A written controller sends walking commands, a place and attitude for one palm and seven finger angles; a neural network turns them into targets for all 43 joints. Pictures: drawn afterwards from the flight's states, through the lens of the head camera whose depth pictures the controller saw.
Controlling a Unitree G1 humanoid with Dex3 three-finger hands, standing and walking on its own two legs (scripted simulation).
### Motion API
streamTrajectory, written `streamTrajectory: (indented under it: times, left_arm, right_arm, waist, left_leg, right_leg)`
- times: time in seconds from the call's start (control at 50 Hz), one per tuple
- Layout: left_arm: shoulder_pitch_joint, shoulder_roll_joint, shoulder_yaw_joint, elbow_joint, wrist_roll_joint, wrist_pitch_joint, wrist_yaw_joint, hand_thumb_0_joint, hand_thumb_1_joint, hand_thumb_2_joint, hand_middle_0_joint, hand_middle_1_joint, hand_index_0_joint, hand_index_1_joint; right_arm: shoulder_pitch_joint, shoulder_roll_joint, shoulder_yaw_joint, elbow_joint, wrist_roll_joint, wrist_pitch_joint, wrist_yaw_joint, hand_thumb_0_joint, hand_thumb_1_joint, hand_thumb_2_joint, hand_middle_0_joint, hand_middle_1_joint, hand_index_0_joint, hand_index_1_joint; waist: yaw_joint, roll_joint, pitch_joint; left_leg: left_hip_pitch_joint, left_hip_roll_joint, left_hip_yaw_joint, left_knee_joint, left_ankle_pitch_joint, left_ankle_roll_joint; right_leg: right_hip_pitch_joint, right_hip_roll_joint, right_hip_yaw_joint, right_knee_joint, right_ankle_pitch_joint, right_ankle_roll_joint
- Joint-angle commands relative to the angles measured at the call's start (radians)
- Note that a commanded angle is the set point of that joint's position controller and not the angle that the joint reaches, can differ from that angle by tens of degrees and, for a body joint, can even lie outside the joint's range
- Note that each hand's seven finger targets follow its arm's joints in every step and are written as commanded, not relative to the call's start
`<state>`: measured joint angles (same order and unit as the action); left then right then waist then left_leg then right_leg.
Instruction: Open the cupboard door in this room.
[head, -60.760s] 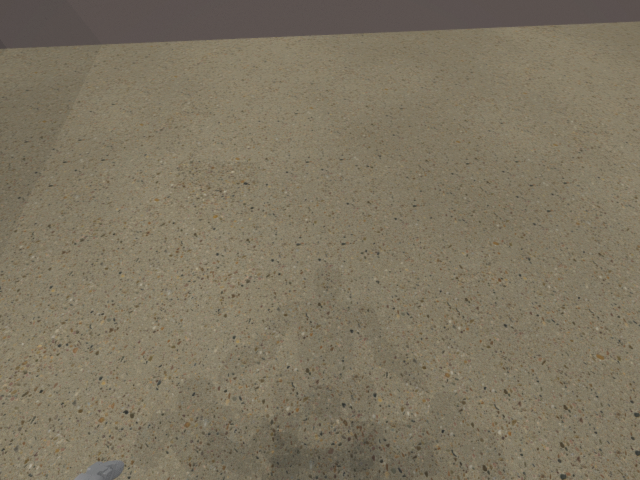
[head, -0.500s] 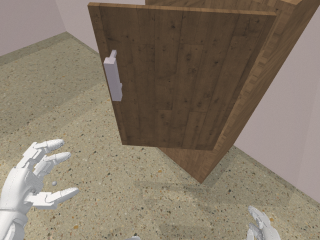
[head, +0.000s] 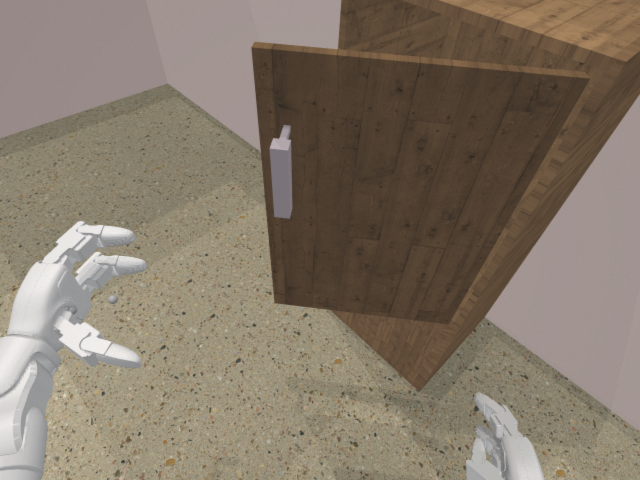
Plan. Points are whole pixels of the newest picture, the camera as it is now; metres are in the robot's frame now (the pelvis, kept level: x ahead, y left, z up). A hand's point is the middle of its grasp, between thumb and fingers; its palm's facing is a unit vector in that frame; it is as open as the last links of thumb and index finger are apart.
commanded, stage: raise the hand with hooked fingers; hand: left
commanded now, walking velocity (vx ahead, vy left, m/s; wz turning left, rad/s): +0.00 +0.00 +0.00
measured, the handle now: (284, 172) +0.52 +0.11 +0.10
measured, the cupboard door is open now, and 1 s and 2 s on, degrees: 40 40 40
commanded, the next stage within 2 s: move the hooked fingers beside the handle in 0.68 s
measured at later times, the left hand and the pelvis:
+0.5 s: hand (121, 268) +0.30 +0.26 +0.12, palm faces +0.02 -1.00 -0.05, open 14.0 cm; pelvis +0.01 -0.02 +0.01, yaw +0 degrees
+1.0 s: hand (151, 259) +0.32 +0.23 +0.12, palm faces +0.03 -1.00 -0.04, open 14.0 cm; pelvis +0.01 -0.04 +0.01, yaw +0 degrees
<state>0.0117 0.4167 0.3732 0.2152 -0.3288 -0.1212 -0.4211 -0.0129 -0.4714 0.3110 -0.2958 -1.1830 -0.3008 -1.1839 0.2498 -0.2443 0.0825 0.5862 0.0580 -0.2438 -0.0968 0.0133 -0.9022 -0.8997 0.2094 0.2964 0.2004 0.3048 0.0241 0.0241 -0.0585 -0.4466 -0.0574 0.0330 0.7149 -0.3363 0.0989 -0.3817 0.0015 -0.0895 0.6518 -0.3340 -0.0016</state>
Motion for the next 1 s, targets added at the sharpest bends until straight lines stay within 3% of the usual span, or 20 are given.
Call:
streamTrajectory:
  times: [0.0, 0.08, 0.12, 0.16, 0.24, 0.28, 0.32, 0.36, 0.4, 0.42, 0.5, 0.62, 0.72, 0.8, 0.82, 0.86, 0.9, 0.92, 0.94, 0.98]
  left_arm:
    - [-0.296, 0.253, 0.102, -0.17, -0.023, -0.043, -0.019, 0.0, -0.5, 0.3, -0.3, -1.2, -0.3, -1.2]
    - [-0.361, 0.288, 0.118, -0.149, -0.02, -0.026, -0.034, 0.0, -0.5, 0.3, -0.3, -1.2, -0.3, -1.2]
    - [-0.379, 0.32, 0.138, -0.125, -0.017, -0.018, -0.04, 0.0, -0.5, 0.3, -0.3, -1.2, -0.3, -1.2]
    - [-0.407, 0.328, 0.146, -0.093, -0.021, -0.004, -0.05, 0.0, -0.5, 0.3, -0.3, -1.2, -0.3, -1.2]
    - [-0.332, 0.278, 0.114, -0.024, -0.03, 0.018, -0.078, 0.0, -0.5, 0.3, -0.3, -1.2, -0.3, -1.2]
    - [-0.337, 0.292, 0.12, -0.054, -0.029, 0.017, -0.079, 0.0, -0.5, 0.3, -0.3, -1.2, -0.3, -1.2]
    - [-0.356, 0.317, 0.136, -0.091, -0.029, 0.002, -0.071, 0.0, -0.5, 0.3, -0.3, -1.2, -0.3, -1.2]
    - [-0.366, 0.333, 0.16, -0.128, -0.031, -0.016, -0.059, 0.0, -0.5, 0.3, -0.3, -1.2, -0.3, -1.2]
    - [-0.352, 0.342, 0.184, -0.131, -0.034, -0.029, -0.047, 0.0, -0.5, 0.3, -0.3, -1.2, -0.3, -1.2]
    - [-0.349, 0.355, 0.192, -0.123, -0.033, -0.034, -0.04, 0.0, -0.5, 0.3, -0.3, -1.2, -0.3, -1.2]
    - [-0.359, 0.302, 0.146, -0.088, -0.032, -0.029, -0.048, 0.0, -0.5, 0.3, -0.3, -1.2, -0.3, -1.2]
    - [-0.36, 0.326, 0.151, -0.09, -0.033, -0.029, -0.056, 0.0, -0.5, 0.3, -0.3, -1.2, -0.3, -1.2]
    - [-0.35, 0.318, 0.155, -0.049, -0.046, -0.024, -0.061, 0.0, -0.5, 0.3, -0.3, -1.2, -0.3, -1.2]
    - [-0.396, 0.304, 0.134, -0.065, -0.04, -0.028, -0.059, 0.0, -0.5, 0.3, -0.3, -1.2, -0.3, -1.2]
    - [-0.419, 0.339, 0.155, -0.047, -0.036, -0.03, -0.053, 0.0, -0.5, 0.3, -0.3, -1.2, -0.3, -1.2]
    - [-0.446, 0.338, 0.157, -0.015, -0.035, -0.035, -0.053, 0.0, -0.5, 0.3, -0.3, -1.2, -0.3, -1.2]
    - [-0.442, 0.349, 0.17, -0.003, -0.033, -0.045, -0.054, 0.0, -0.5, 0.3, -0.3, -1.2, -0.3, -1.2]
    - [-0.441, 0.374, 0.18, -0.006, -0.029, -0.051, -0.054, 0.0, -0.5, 0.3, -0.3, -1.2, -0.3, -1.2]
    - [-0.438, 0.337, 0.155, -0.003, -0.03, -0.051, -0.06, 0.0, -0.5, 0.3, -0.3, -1.2, -0.3, -1.2]
    - [-0.451, 0.332, 0.149, 0.018, -0.032, -0.052, -0.065, 0.0, -0.5, 0.3, -0.3, -1.2, -0.3, -1.2]
  right_arm:
    - [-0.062, -0.17, -0.075, -0.131, 0.001, -0.05, -0.02, 0.0, -0.9, -0.9, 0.2, 0.3, 0.2, 0.3]
    - [-0.057, -0.175, -0.075, -0.123, 0.002, -0.052, -0.024, 0.0, -0.9, -0.9, 0.2, 0.3, 0.2, 0.3]
    - [-0.052, -0.179, -0.076, -0.116, 0.001, -0.051, -0.025, 0.0, -0.9, -0.9, 0.2, 0.3, 0.2, 0.3]
    - [-0.052, -0.179, -0.074, -0.116, 0.003, -0.049, -0.026, 0.0, -0.9, -0.9, 0.2, 0.3, 0.2, 0.3]
    - [-0.041, -0.183, -0.081, -0.12, 0.005, -0.047, -0.016, 0.0, -0.9, -0.9, 0.2, 0.3, 0.2, 0.3]
    - [-0.044, -0.185, -0.084, -0.127, 0.004, -0.046, -0.01, 0.0, -0.9, -0.9, 0.2, 0.3, 0.2, 0.3]
    - [-0.044, -0.183, -0.087, -0.124, 0.002, -0.045, -0.007, 0.0, -0.9, -0.9, 0.2, 0.3, 0.2, 0.3]
    - [-0.042, -0.181, -0.087, -0.13, 0.0, -0.046, -0.007, 0.0, -0.9, -0.9, 0.2, 0.3, 0.2, 0.3]
    - [-0.043, -0.177, -0.087, -0.127, -0.002, -0.045, -0.01, 0.0, -0.9, -0.9, 0.2, 0.3, 0.2, 0.3]
    - [-0.04, -0.177, -0.088, -0.117, -0.004, -0.044, -0.01, 0.0, -0.9, -0.9, 0.2, 0.3, 0.2, 0.3]
    - [-0.046, -0.173, -0.085, -0.115, 0.005, -0.041, -0.018, 0.0, -0.9, -0.9, 0.2, 0.3, 0.2, 0.3]
    - [-0.052, -0.172, -0.084, -0.113, 0.007, -0.042, -0.023, 0.0, -0.9, -0.9, 0.2, 0.3, 0.2, 0.3]
    - [-0.057, -0.171, -0.083, -0.112, 0.011, -0.039, -0.025, 0.0, -0.9, -0.9, 0.2, 0.3, 0.2, 0.3]
    - [-0.058, -0.166, -0.082, -0.116, 0.014, -0.037, -0.028, 0.0, -0.9, -0.9, 0.2, 0.3, 0.2, 0.3]
    - [-0.051, -0.169, -0.084, -0.105, 0.013, -0.033, -0.029, 0.0, -0.9, -0.9, 0.2, 0.3, 0.2, 0.3]
    - [-0.048, -0.17, -0.083, -0.104, 0.013, -0.029, -0.031, 0.0, -0.9, -0.9, 0.2, 0.3, 0.2, 0.3]
    - [-0.049, -0.168, -0.083, -0.105, 0.013, -0.029, -0.029, 0.0, -0.9, -0.9, 0.2, 0.3, 0.2, 0.3]
    - [-0.041, -0.173, -0.085, -0.1, 0.011, -0.026, -0.027, 0.0, -0.9, -0.9, 0.2, 0.3, 0.2, 0.3]
    - [-0.043, -0.166, -0.083, -0.106, 0.012, -0.025, -0.025, 0.0, -0.9, -0.9, 0.2, 0.3, 0.2, 0.3]
    - [-0.04, -0.168, -0.083, -0.104, 0.015, -0.022, -0.024, 0.0, -0.9, -0.9, 0.2, 0.3, 0.2, 0.3]
  waist:
    - [-0.01, 0.11, -0.155]
    - [-0.011, 0.113, -0.168]
    - [-0.008, 0.09, -0.167]
    - [-0.009, 0.112, -0.168]
    - [-0.007, 0.047, -0.163]
    - [-0.004, 0.087, -0.177]
    - [-0.004, 0.07, -0.175]
    - [-0.001, 0.102, -0.21]
    - [0.002, 0.102, -0.219]
    - [0.002, 0.071, -0.203]
    - [-0.015, 0.089, -0.167]
    - [-0.012, 0.077, -0.178]
    - [-0.015, 0.018, -0.16]
    - [-0.024, 0.068, -0.188]
    - [-0.026, 0.04, -0.17]
    - [-0.029, 0.016, -0.18]
    - [-0.022, 0.058, -0.202]
    - [-0.019, 0.039, -0.221]
    - [-0.021, 0.061, -0.238]
    - [-0.025, 0.072, -0.225]
  left_leg:
    - [0.254, 0.108, -0.226, -0.212, 0.155, -0.131]
    - [0.301, 0.116, -0.249, -0.231, 0.183, -0.139]
    - [0.297, 0.11, -0.235, -0.23, 0.198, -0.133]
    - [0.298, 0.104, -0.228, -0.238, 0.2, -0.132]
    - [0.274, 0.094, -0.198, -0.217, 0.268, -0.119]
    - [0.282, 0.09, -0.185, -0.205, 0.288, -0.116]
    - [0.278, 0.086, -0.168, -0.196, 0.29, -0.11]
    - [0.296, 0.084, -0.165, -0.195, 0.313, -0.111]
    - [0.29, 0.079, -0.152, -0.189, 0.319, -0.107]
    - [0.273, 0.077, -0.141, -0.185, 0.308, -0.101]
    - [0.243, 0.069, -0.122, -0.187, 0.247, -0.082]
    - [0.23, 0.062, -0.103, -0.17, 0.243, -0.067]
    - [0.183, 0.056, -0.085, -0.153, 0.224, -0.057]
    - [0.194, 0.051, -0.079, -0.146, 0.229, -0.056]
    - [0.179, 0.054, -0.075, -0.139, 0.226, -0.055]
    - [0.16, 0.052, -0.074, -0.14, 0.22, -0.053]
    - [0.164, 0.049, -0.072, -0.133, 0.236, -0.054]
    - [0.165, 0.052, -0.069, -0.124, 0.257, -0.053]
    - [0.174, 0.048, -0.063, -0.122, 0.274, -0.05]
    - [0.169, 0.049, -0.064, -0.12, 0.279, -0.053]
  right_leg:
    - [-0.07, 0.016, 0.015, -0.069, 0.088, -0.036]
    - [-0.065, 0.012, 0.017, -0.086, 0.099, -0.033]
    - [-0.04, 0.013, 0.02, -0.103, 0.111, -0.035]
    - [-0.029, 0.012, 0.017, -0.113, 0.116, -0.037]
    - [-0.01, 0.015, 0.016, -0.124, 0.154, -0.037]
    - [-0.017, 0.014, 0.019, -0.121, 0.161, -0.037]
    - [0.0, 0.015, 0.024, -0.13, 0.174, -0.04]
    - [0.009, 0.017, 0.024, -0.126, 0.182, -0.039]
    - [0.023, 0.016, 0.026, -0.125, 0.196, -0.039]
    - [0.036, 0.017, 0.032, -0.136, 0.205, -0.041]
    - [0.022, 0.014, 0.036, -0.14, 0.185, -0.036]
    - [0.057, 0.008, 0.057, -0.149, 0.212, -0.036]
    - [0.07, 0.003, 0.077, -0.152, 0.224, -0.026]
    - [0.06, 0.002, 0.078, -0.143, 0.236, -0.022]
    - [0.069, -0.001, 0.09, -0.148, 0.239, -0.021]
    - [0.076, -0.002, 0.092, -0.143, 0.242, -0.016]
    - [0.087, -0.007, 0.096, -0.135, 0.26, -0.017]
    - [0.11, -0.01, 0.103, -0.129, 0.289, -0.017]
    - [0.112, -0.01, 0.107, -0.125, 0.321, -0.014]
    - [0.101, -0.009, 0.099, -0.121, 0.333, -0.014]
